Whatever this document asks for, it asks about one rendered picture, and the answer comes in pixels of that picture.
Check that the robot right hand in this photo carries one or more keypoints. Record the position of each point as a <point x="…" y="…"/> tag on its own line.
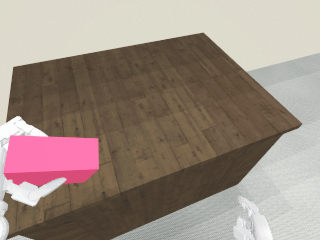
<point x="255" y="228"/>

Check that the table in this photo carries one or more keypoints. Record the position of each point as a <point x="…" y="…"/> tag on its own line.
<point x="177" y="121"/>

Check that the sponge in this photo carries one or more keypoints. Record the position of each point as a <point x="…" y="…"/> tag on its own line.
<point x="41" y="159"/>

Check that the robot left hand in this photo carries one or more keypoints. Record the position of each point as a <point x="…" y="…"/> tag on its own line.
<point x="26" y="193"/>

